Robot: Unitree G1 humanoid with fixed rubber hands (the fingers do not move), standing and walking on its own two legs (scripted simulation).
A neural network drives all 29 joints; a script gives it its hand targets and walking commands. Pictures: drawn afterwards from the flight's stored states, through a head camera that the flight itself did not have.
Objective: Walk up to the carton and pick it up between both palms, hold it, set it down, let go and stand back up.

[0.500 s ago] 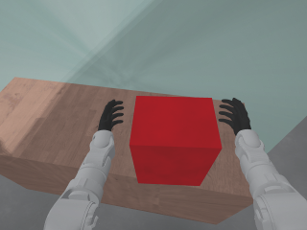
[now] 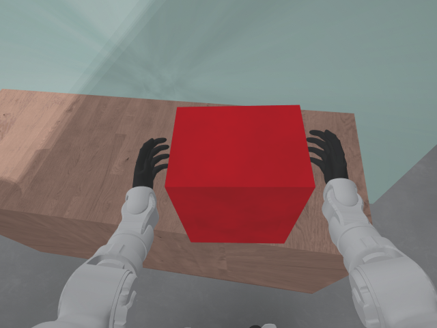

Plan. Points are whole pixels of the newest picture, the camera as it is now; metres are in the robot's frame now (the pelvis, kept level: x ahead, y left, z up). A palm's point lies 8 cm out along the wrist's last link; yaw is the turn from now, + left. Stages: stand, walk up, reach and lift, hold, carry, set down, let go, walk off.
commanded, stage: reach and lift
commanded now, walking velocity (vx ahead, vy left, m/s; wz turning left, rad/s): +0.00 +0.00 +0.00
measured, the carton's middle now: (237, 183) +0.41 -0.02 -0.02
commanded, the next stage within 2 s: none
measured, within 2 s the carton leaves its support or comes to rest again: leaves its support in 1.96 s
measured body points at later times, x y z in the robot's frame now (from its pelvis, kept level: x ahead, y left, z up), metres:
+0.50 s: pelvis +0.00 -0.01 +0.02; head +0.09 -0.01 +0.46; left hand +0.41 +0.15 +0.03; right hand +0.41 -0.16 +0.03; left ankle +0.00 +0.13 -0.70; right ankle +0.03 -0.09 -0.70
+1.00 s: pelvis +0.02 +0.00 +0.04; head +0.11 +0.00 +0.48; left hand +0.40 +0.15 +0.03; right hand +0.40 -0.16 +0.03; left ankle +0.00 +0.13 -0.70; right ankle +0.03 -0.09 -0.70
